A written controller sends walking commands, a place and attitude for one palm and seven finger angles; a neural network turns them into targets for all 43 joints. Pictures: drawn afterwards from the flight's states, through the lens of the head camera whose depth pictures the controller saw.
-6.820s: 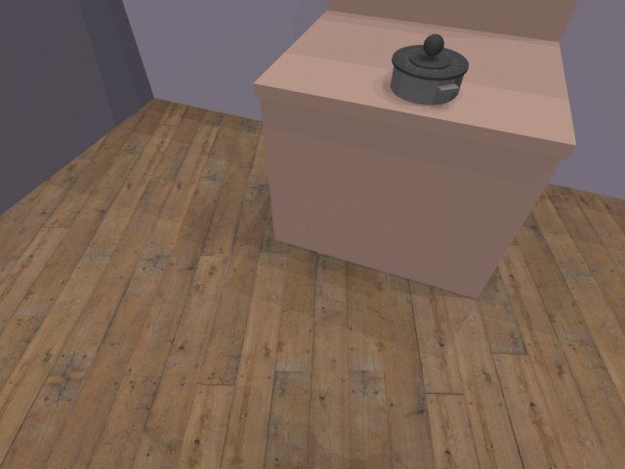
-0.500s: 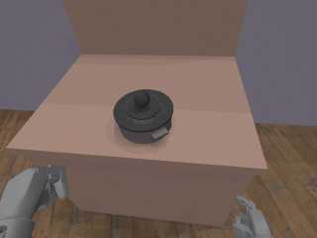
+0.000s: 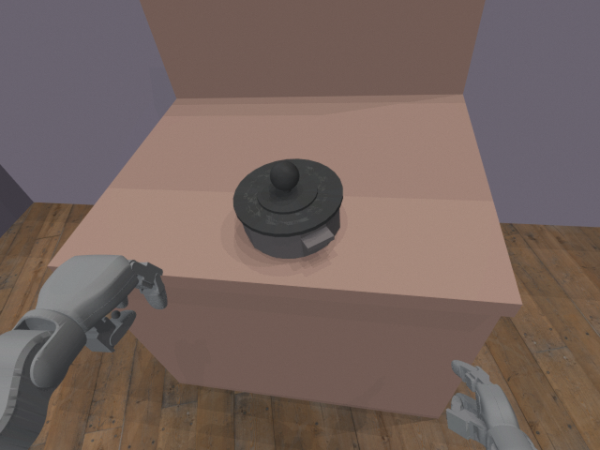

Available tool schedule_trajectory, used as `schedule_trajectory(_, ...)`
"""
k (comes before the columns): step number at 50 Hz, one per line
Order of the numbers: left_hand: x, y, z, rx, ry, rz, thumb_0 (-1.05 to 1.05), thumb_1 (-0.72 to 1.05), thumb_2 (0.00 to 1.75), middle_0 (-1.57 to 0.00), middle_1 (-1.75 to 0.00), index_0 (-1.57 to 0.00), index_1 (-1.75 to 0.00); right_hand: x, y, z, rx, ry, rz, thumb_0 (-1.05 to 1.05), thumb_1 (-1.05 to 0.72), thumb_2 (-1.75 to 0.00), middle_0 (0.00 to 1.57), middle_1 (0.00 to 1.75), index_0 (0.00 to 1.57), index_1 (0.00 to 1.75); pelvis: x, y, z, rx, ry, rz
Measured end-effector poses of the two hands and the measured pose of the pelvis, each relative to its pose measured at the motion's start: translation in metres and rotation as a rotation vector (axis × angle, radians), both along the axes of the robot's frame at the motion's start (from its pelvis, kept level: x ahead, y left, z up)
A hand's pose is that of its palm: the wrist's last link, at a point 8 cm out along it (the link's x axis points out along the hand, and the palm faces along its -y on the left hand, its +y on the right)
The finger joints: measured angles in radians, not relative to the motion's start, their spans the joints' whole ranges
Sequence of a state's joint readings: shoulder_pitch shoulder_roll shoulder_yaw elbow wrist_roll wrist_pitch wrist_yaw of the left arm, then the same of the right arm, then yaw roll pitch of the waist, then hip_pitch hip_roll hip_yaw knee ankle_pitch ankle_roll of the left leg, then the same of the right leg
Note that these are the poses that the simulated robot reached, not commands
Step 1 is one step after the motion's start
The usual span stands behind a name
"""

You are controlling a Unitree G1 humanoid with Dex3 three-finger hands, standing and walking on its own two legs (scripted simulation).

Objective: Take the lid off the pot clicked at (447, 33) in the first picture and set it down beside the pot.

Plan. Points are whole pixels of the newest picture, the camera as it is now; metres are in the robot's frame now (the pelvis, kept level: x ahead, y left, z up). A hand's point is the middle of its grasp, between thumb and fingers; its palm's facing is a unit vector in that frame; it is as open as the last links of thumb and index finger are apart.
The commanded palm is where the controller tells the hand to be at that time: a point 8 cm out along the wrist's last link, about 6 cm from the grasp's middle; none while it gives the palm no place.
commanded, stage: reach forward and open the fingers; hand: left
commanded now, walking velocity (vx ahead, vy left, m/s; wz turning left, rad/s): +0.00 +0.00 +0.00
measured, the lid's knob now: (284, 175) +0.54 +0.10 +0.07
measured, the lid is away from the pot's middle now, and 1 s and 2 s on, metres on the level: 0.00 0.00 0.00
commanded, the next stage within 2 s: move the open hand above the knob in 0.46 s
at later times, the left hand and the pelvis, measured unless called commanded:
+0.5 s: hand (117, 265) +0.28 +0.26 +0.14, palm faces -0.12 -0.03 -0.99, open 10.3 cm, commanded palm +0.26 +0.25 +0.22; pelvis -0.01 +0.01 +0.00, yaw +0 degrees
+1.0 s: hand (171, 222) +0.35 +0.21 +0.15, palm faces -0.18 -0.04 -0.98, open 10.3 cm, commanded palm +0.33 +0.21 +0.22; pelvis +0.00 +0.00 +0.00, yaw +1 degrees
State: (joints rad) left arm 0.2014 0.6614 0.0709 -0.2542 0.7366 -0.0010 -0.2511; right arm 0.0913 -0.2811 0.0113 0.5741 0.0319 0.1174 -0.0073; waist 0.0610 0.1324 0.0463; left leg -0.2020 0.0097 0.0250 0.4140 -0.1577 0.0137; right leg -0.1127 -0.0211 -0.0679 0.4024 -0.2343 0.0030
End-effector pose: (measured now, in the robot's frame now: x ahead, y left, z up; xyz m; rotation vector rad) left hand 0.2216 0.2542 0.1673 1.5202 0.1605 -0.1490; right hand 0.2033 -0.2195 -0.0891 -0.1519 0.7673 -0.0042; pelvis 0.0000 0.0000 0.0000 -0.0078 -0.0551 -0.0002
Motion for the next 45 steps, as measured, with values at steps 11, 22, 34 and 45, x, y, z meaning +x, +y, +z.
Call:
schedule_trajectory(11, 0.018, 0.004, 0.013, 0.003, -0.045, -0.020, 0.00, -0.15, 1.33, -0.89, -0.29, -0.89, -0.28, -0.019, 0.005, -0.005, -0.006, 0.032, 0.000, 0.01, -0.90, -0.90, 0.20, 0.30, 0.20, 0.30, -0.009, 0.008, 0.000, -0.001, -0.007, 0.001)
schedule_trajectory(22, 0.038, 0.005, 0.028, 0.007, -0.070, -0.015, 0.00, -0.31, 1.42, -0.83, -0.11, -0.83, -0.10, -0.017, 0.010, -0.001, -0.002, 0.007, 0.004, 0.01, -0.90, -0.90, 0.20, 0.30, 0.20, 0.30, -0.014, 0.012, -0.001, 0.001, -0.006, 0.003)
schedule_trajectory(34, 0.064, -0.001, 0.040, -0.001, -0.060, 0.010, 0.00, -0.34, 1.47, -0.83, -0.09, -0.83, -0.08, -0.010, 0.012, 0.000, 0.002, 0.003, 0.019, 0.01, -0.90, -0.90, 0.20, 0.30, 0.20, 0.30, -0.014, 0.010, -0.002, 0.003, 0.002, 0.012)
schedule_trajectory(45, 0.097, -0.028, 0.038, -0.001, -0.022, -0.017, 0.00, -0.34, 1.48, -0.83, -0.09, -0.84, -0.08, -0.011, 0.004, -0.005, 0.004, 0.032, 0.007, 0.01, -0.90, -0.90, 0.20, 0.30, 0.20, 0.30, -0.009, 0.005, -0.002, 0.007, 0.012, 0.014)
